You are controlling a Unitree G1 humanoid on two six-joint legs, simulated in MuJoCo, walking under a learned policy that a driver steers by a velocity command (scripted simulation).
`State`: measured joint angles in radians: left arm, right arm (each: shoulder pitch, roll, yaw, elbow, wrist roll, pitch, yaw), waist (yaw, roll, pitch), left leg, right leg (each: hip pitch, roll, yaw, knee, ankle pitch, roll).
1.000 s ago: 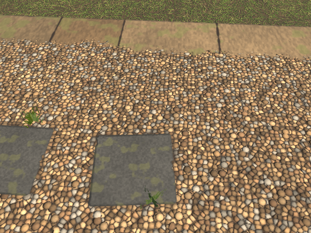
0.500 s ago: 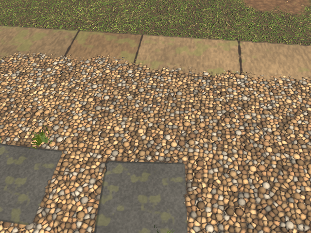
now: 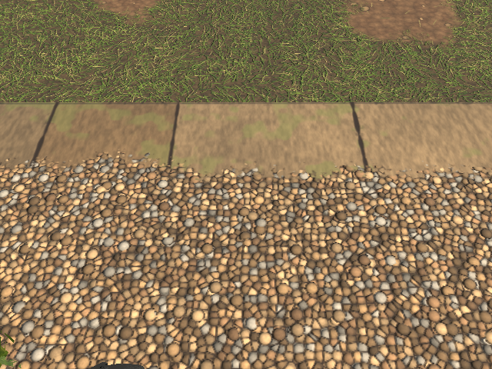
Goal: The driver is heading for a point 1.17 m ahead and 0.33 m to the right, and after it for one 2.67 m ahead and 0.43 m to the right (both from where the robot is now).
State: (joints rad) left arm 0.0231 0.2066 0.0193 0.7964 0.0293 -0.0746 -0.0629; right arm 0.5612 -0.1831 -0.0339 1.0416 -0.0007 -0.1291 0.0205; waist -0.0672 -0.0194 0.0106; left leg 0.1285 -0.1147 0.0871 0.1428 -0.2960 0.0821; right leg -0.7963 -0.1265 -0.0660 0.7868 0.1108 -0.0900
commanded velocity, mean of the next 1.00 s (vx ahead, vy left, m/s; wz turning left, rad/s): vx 1.00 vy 0.00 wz -0.40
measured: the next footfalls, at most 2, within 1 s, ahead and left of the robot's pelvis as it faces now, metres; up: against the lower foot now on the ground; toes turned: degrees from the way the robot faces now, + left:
right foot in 0.14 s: +0.36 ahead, -0.08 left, +0.00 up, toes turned -3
left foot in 0.60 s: +0.81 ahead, +0.11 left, +0.00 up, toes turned -4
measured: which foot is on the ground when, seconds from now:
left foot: down 0.00-0.16, up 0.18-0.58, down 0.60-1.00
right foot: up 0.00-0.12, down 0.14-0.58, up 0.60-1.00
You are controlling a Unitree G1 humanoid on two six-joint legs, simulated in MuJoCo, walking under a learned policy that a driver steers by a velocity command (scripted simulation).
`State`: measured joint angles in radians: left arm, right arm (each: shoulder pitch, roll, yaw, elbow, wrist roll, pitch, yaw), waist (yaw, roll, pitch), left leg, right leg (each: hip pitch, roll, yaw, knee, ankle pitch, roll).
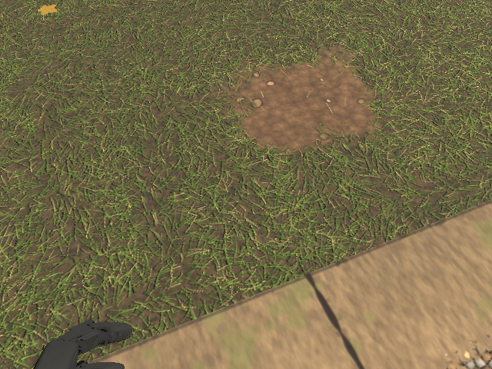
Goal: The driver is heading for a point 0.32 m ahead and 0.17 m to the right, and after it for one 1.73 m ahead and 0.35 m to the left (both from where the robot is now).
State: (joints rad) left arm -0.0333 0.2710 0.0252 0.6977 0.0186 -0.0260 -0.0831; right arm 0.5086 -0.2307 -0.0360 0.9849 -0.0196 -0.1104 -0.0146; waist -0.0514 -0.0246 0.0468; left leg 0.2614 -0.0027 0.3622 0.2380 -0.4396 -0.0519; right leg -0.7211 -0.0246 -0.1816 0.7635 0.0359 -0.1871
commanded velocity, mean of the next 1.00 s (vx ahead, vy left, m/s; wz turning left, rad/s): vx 0.37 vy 0.00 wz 0.27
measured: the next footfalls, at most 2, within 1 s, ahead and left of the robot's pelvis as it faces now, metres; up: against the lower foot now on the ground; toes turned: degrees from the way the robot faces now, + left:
right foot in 0.06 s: +0.25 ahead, -0.02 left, +0.00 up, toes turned -9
left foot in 0.46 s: +0.64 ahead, +0.01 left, +0.00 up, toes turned -12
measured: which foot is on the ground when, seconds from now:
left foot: down 0.00-0.06, up 0.08-0.44, down 0.46-0.98, up 1.00-1.00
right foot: up 0.00-0.04, down 0.06-0.46, up 0.48-0.96, down 0.98-1.00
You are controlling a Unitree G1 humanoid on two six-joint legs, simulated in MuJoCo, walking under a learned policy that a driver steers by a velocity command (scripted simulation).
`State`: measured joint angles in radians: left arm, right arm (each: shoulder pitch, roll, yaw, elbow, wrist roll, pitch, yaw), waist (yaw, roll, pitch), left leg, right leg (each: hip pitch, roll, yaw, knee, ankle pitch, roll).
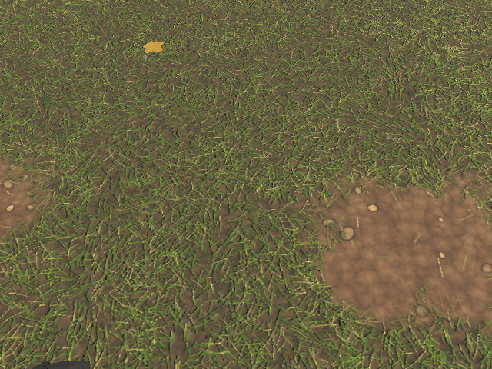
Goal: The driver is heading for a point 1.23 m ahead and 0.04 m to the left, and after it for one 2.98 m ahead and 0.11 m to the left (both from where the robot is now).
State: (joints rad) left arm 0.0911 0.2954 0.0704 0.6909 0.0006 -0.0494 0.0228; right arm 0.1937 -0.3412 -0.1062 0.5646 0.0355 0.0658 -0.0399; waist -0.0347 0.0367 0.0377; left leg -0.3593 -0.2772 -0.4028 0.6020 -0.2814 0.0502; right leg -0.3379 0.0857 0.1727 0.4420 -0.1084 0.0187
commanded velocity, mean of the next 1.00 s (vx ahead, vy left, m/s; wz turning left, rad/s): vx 0.17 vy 0.00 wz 0.15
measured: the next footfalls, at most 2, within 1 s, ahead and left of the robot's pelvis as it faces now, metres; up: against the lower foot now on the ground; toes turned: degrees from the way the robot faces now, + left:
left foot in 0.46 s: +0.01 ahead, +0.14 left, +0.00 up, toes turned +28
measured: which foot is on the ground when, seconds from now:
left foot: up 0.00-0.44, down 0.46-1.00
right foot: down 0.00-0.46, up 0.48-1.00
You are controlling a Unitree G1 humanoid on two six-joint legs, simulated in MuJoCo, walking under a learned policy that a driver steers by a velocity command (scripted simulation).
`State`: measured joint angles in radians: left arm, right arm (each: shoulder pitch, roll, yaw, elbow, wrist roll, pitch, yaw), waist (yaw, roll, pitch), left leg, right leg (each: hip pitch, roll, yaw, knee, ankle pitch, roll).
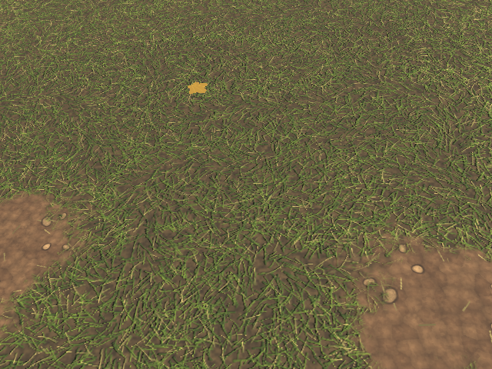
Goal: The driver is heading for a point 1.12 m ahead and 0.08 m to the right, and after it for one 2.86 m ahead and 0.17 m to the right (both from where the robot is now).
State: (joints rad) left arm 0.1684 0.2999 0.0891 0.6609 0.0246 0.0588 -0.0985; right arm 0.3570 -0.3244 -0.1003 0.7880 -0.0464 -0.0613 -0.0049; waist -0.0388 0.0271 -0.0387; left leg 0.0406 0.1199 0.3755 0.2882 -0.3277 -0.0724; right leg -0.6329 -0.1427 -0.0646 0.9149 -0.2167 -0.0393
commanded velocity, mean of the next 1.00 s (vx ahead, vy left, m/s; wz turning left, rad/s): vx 0.94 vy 0.00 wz -0.09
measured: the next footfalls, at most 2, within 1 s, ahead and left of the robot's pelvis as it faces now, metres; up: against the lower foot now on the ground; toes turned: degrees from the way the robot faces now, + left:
right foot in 0.12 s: +0.18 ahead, -0.15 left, +0.00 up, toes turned -13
left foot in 0.60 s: +0.67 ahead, -0.22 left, +0.00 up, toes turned -19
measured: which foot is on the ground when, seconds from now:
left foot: down 0.00-0.10, up 0.12-0.58, down 0.60-1.00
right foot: up 0.00-0.10, down 0.12-0.60, up 0.62-1.00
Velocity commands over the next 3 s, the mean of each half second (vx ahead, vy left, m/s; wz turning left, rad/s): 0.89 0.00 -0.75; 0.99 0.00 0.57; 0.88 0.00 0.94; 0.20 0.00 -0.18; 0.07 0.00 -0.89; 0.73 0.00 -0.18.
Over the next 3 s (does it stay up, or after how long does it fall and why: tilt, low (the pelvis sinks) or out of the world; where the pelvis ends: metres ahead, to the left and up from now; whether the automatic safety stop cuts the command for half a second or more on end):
stays up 1.76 -0.34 0.00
